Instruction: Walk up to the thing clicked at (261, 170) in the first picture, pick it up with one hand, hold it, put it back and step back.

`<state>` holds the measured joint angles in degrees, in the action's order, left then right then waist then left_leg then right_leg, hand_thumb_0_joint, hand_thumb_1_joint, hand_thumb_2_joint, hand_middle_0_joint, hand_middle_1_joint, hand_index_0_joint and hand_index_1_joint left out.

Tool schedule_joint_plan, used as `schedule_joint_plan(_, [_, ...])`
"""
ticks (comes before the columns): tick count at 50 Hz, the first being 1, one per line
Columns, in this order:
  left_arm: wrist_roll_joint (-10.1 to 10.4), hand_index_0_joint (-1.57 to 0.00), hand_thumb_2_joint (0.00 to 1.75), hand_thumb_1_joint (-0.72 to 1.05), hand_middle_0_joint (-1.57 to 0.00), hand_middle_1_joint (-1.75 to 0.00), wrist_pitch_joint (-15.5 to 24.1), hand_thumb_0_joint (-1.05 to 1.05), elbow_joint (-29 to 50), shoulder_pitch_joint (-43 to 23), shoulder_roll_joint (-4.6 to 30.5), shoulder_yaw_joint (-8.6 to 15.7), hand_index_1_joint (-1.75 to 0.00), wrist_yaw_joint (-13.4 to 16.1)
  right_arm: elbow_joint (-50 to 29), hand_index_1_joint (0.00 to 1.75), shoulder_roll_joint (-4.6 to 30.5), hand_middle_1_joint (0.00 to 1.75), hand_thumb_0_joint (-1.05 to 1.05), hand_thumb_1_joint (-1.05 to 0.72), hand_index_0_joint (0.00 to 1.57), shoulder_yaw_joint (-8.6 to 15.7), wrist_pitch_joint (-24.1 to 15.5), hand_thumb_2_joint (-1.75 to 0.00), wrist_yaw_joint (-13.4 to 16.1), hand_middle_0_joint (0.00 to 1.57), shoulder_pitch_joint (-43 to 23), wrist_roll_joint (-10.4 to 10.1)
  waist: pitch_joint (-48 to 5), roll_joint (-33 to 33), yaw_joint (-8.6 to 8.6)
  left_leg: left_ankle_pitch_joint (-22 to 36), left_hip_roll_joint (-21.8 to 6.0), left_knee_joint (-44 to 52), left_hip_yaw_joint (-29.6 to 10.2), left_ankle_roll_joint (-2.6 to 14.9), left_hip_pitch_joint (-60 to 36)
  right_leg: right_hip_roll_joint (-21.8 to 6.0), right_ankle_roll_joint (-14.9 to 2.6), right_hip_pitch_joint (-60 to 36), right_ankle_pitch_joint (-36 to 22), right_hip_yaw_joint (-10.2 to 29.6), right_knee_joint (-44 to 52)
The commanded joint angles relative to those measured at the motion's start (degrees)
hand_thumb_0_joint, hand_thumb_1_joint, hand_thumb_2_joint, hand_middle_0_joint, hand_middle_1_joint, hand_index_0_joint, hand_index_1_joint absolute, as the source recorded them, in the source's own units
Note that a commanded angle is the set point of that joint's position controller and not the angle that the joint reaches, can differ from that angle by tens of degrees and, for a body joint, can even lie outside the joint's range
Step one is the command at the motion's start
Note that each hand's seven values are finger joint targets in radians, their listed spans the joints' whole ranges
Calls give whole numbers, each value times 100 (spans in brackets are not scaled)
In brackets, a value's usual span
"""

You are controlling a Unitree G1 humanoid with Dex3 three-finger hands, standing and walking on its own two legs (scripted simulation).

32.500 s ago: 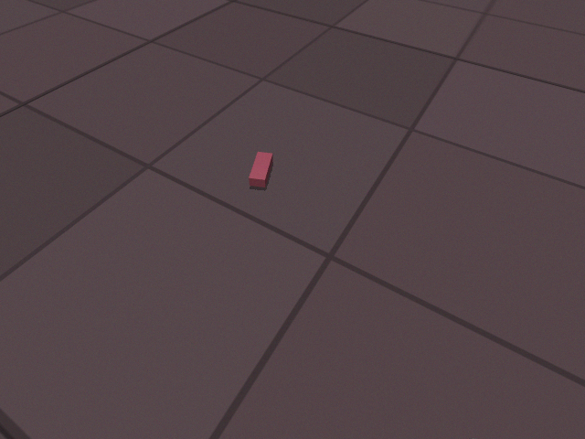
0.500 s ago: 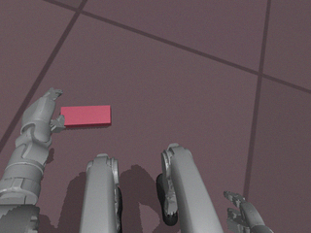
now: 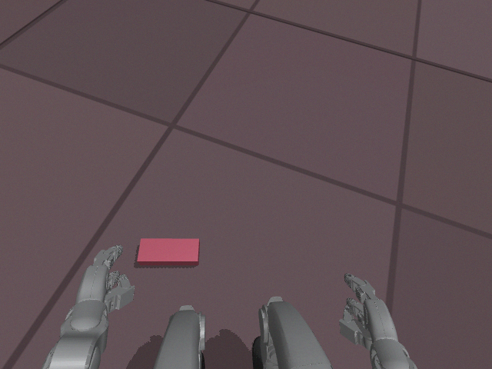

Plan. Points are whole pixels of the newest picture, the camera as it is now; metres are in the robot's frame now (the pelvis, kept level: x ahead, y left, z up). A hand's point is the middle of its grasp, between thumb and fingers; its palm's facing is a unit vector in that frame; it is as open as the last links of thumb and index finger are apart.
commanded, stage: home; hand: left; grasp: from above
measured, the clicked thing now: (170, 252) +0.49 +0.19 -0.60
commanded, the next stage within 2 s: none
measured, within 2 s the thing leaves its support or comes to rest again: neither
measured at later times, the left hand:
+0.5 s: hand (85, 321) +0.20 +0.19 +0.04, palm faces +0.07 -0.97 -0.21, open 7.4 cm
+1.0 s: hand (87, 320) +0.21 +0.19 +0.04, palm faces +0.05 -0.98 -0.21, open 7.4 cm
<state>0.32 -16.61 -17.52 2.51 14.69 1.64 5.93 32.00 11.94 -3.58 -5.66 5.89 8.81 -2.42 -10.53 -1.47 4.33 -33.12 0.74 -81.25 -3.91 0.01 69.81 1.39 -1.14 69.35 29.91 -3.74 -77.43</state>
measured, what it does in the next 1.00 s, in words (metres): rises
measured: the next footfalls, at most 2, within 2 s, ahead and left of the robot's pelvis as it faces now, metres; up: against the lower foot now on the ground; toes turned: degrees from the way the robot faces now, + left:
none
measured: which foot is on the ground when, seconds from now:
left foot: down 0.00-1.00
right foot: down 0.00-1.00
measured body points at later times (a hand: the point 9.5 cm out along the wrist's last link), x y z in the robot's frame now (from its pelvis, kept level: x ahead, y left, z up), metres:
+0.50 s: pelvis +0.05 +0.01 +0.09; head +0.06 +0.01 +0.54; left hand +0.20 +0.24 +0.06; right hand +0.22 -0.23 +0.03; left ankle +0.05 +0.11 -0.59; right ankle +0.06 -0.11 -0.59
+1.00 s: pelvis +0.05 +0.01 +0.09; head +0.06 +0.01 +0.54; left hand +0.20 +0.24 +0.06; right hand +0.21 -0.23 +0.03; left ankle +0.05 +0.11 -0.59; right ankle +0.06 -0.11 -0.59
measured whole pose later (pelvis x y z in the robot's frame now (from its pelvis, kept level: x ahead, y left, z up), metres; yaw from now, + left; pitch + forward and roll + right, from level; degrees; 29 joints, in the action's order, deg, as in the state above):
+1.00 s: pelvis +0.05 +0.01 +0.09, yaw +1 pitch +9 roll -3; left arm 3.1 -24.3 5.7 28.3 13.8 1.1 1.3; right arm 30.8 12.7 -2.8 -13.0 10.4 17.5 -0.6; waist -9.0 -2.4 2.5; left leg -28.2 0.6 -56.7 -3.8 0.7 37.7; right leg 1.5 -0.4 36.6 25.0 -3.0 -52.2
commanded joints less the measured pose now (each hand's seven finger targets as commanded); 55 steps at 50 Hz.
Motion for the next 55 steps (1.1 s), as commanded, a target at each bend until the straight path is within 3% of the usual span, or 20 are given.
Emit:
schedule_joint_plan(1, [216, -20, 90, 90, -20, -30, 50, 0, 1477, 39, 563, 388, -30, 44, -744, 30, 786, 30, 0, -90, 20, 325, -360, -90, 233, 20, 146, -30, -1552, -292, 22, 736, 6, 1906, 37, 171, -1853, -13, -17, -2095, -708, 253, 1879])
schedule_joint_plan(2, [246, -20, 90, 90, -20, -30, 12, 0, 1585, 170, 610, 498, -30, 34, -761, 30, 807, 30, 0, -90, 20, 332, -382, -90, 262, 20, 238, -19, -1588, -276, -17, 878, -7, 2039, 25, 154, -2051, -14, -21, -2267, -816, 249, 1987])
schedule_joint_plan(12, [348, -20, 90, 90, -20, -30, -376, 0, 2967, 2058, 383, 311, -30, -101, -1090, 30, 708, 30, 0, -90, 20, 330, -626, -90, 474, 20, 526, 57, -885, -293, -153, 1850, -31, 3070, 54, 91, -3256, 59, -9, -3427, -1559, 83, 2947])
schedule_joint_plan(15, [347, -20, 90, 90, -20, -30, -475, 0, 3189, 2330, 372, 284, -30, -159, -1147, 30, 701, 30, 0, -90, 20, 329, -699, -90, 511, 20, 528, 69, -566, -172, -102, 1905, -39, 3220, 15, 123, -3395, 70, 8, -3506, -1608, 53, 3153])
schedule_joint_plan(21, [339, -20, 90, 90, -20, -30, -542, 0, 3450, 2558, 374, 263, -30, -332, -1187, 30, 738, 30, 0, -90, 20, 368, -891, -90, 556, 20, 487, 119, -195, -124, -109, 1515, -23, 3452, 44, 151, -3449, 65, 24, -3528, -1226, 26, 3385])
schedule_joint_plan(29, [274, -20, 90, 90, -20, -30, -476, 0, 3585, 2317, 527, 359, -30, -422, -1109, 30, 797, 30, 0, -90, 20, 407, -1055, -90, 547, 20, 480, 161, -341, -191, -145, 1852, 0, 3403, 42, 137, -3600, 31, 24, -3688, -1519, 59, 3304])
schedule_joint_plan(34, [251, -20, 90, 90, -20, -30, -471, 0, 3491, 2382, 468, 297, -30, -415, -1079, 30, 780, 30, 0, -90, 20, 396, -1077, -90, 530, 20, 442, 174, -374, -196, -150, 1968, 20, 3371, 56, 134, -3622, 24, 28, -3767, -1653, 85, 3322])
schedule_joint_plan(35, [245, -20, 90, 90, -20, -30, -465, 0, 3647, 2323, 578, 388, -30, -394, -1052, 30, 793, 30, 0, -90, 20, 405, -1075, -90, 532, 20, 465, 169, -410, -212, -183, 1989, 15, 3389, 50, 131, -3658, 21, 18, -3821, -1673, 79, 3302])
schedule_joint_plan(37, [237, -20, 90, 90, -20, -30, -526, 0, 3242, 2590, 397, 247, -30, -413, -1047, 30, 771, 30, 0, -90, 20, 372, -1074, -90, 520, 20, 429, 162, -186, -156, -186, 1917, -5, 3438, 31, 125, -3578, 30, 20, -3709, -1579, 61, 3318])
schedule_joint_plan(40, [243, -20, 90, 90, -20, -30, -489, 0, 3618, 2418, 577, 405, -30, -385, -1022, 30, 786, 30, 0, -90, 20, 407, -1067, -90, 518, 20, 455, 170, -404, -308, -268, 2068, -25, 3447, -1, 86, -3665, 42, -2, -3788, -1626, 41, 3238])
schedule_joint_plan(42, [233, -20, 90, 90, -20, -30, -538, 0, 3238, 2662, 340, 203, -30, -411, -1047, 30, 790, 30, 0, -90, 20, 393, -1063, -90, 508, 20, 422, 170, -250, -218, -198, 2050, -47, 3475, -33, 82, -3616, 60, -9, -3691, -1591, 20, 3228])
schedule_joint_plan(43, [261, -20, 90, 90, -20, -30, -526, 0, 3373, 2554, 392, 249, -30, -418, -1052, 30, 802, 30, 0, -90, 20, 406, -1068, -90, 496, 20, 451, 165, -335, -247, -195, 2117, -60, 3474, -72, 66, -3622, 52, -15, -3714, -1621, 27, 3198])
schedule_joint_plan(46, [257, -20, 90, 90, -20, -30, -497, 0, 3573, 2403, 547, 372, -30, -401, -1039, 30, 816, 30, 0, -90, 20, 425, -1060, -90, 502, 20, 469, 167, -339, -261, -232, 1944, -61, 3494, -65, 73, -3624, 52, -11, -3689, -1490, 26, 3212])
schedule_joint_plan(47, [258, -20, 90, 90, -20, -30, -525, 0, 3309, 2552, 408, 249, -30, -420, -1029, 30, 798, 30, 0, -90, 20, 401, -1072, -90, 497, 20, 451, 164, -277, -169, -218, 1915, -55, 3481, -65, 84, -3570, 50, -1, -3684, -1478, 25, 3227])
schedule_joint_plan(55, [282, -20, 90, 90, -20, -30, -495, 0, 3549, 2348, 524, 363, -30, -411, -1056, 30, 814, 30, 0, -90, 20, 425, -1109, -90, 513, 20, 439, 155, -223, -92, -236, 1460, -37, 3489, -7, 126, -3459, 29, 35, -3631, -1185, 62, 3326])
